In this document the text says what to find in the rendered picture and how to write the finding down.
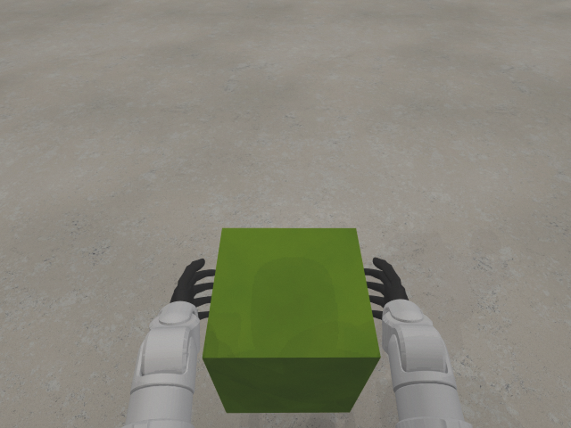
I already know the robot left hand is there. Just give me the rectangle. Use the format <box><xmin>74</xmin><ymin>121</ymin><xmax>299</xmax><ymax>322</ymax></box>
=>
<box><xmin>170</xmin><ymin>259</ymin><xmax>216</xmax><ymax>320</ymax></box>

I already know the carton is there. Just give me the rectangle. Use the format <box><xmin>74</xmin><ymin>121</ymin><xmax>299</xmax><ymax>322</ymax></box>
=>
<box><xmin>203</xmin><ymin>228</ymin><xmax>381</xmax><ymax>413</ymax></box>

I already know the robot right forearm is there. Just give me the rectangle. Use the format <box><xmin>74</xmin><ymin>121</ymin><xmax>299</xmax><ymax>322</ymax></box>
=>
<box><xmin>382</xmin><ymin>300</ymin><xmax>473</xmax><ymax>428</ymax></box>

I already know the robot left forearm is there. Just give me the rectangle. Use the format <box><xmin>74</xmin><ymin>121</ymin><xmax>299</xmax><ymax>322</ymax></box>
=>
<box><xmin>121</xmin><ymin>301</ymin><xmax>200</xmax><ymax>428</ymax></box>

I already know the robot right hand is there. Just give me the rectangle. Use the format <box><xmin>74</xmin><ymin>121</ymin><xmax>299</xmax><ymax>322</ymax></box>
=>
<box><xmin>364</xmin><ymin>258</ymin><xmax>409</xmax><ymax>320</ymax></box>

